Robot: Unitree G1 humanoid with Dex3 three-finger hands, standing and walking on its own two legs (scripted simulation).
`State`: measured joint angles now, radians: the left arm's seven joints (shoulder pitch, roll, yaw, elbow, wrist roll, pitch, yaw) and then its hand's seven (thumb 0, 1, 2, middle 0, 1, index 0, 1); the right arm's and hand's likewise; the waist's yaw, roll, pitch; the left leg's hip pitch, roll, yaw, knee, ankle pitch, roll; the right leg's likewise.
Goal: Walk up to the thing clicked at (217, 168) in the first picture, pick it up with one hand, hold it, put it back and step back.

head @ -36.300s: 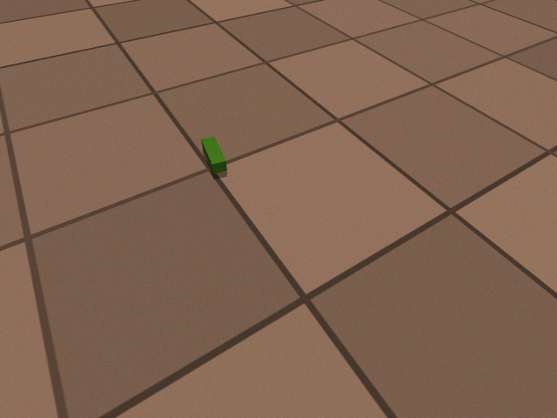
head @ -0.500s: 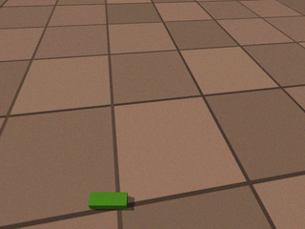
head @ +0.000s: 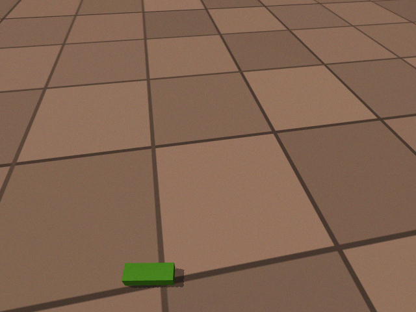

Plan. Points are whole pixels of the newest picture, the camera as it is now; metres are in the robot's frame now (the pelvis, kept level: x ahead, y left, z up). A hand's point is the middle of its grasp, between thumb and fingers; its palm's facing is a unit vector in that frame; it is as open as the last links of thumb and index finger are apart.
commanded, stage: stand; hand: left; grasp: from above
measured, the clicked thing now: (149, 274) +0.43 +0.26 -0.74
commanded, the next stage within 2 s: step back in 1.52 s
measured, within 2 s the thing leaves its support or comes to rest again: neither
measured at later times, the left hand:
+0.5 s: hand out of the picture +0.09 +0.22 -0.16, palm faces +0.00 -0.95 -0.31, open 7.4 cm
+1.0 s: hand out of the picture +0.10 +0.24 -0.15, palm faces -0.01 -0.94 -0.34, open 7.4 cm
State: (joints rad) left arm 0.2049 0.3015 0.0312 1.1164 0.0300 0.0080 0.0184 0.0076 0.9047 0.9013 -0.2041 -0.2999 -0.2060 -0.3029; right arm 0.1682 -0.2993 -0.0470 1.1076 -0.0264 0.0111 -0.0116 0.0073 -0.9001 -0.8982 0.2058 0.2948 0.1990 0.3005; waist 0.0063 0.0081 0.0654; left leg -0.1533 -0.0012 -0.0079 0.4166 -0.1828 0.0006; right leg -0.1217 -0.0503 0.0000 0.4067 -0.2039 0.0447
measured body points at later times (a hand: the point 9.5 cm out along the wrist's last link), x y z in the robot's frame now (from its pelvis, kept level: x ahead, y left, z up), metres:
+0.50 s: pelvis +0.02 -0.01 +0.00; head +0.02 -0.01 +0.45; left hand +0.09 +0.27 -0.14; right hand +0.08 -0.29 -0.14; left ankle +0.03 +0.12 -0.74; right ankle +0.02 -0.15 -0.74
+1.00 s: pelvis +0.02 -0.01 +0.00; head +0.02 -0.01 +0.45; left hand +0.10 +0.28 -0.13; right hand +0.08 -0.31 -0.13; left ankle +0.03 +0.12 -0.74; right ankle +0.02 -0.15 -0.74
